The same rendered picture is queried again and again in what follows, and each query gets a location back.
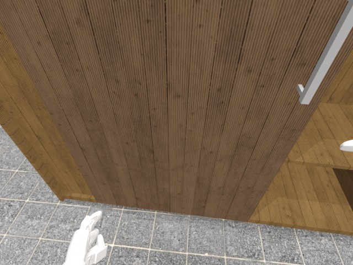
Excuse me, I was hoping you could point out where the wardrobe door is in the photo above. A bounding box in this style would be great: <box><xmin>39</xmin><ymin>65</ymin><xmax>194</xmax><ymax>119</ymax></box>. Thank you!
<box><xmin>0</xmin><ymin>0</ymin><xmax>353</xmax><ymax>222</ymax></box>
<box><xmin>0</xmin><ymin>22</ymin><xmax>93</xmax><ymax>195</ymax></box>

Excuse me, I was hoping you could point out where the handle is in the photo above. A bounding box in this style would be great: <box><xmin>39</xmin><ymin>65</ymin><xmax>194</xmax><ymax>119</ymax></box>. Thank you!
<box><xmin>296</xmin><ymin>0</ymin><xmax>353</xmax><ymax>104</ymax></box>

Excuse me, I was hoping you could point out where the robot left hand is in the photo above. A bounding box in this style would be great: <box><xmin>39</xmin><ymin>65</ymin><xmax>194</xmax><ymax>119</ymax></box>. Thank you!
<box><xmin>65</xmin><ymin>211</ymin><xmax>108</xmax><ymax>265</ymax></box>

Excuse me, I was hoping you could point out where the robot right hand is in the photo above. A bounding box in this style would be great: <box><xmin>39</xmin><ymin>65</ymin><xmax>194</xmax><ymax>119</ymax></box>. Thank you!
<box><xmin>339</xmin><ymin>140</ymin><xmax>353</xmax><ymax>152</ymax></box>

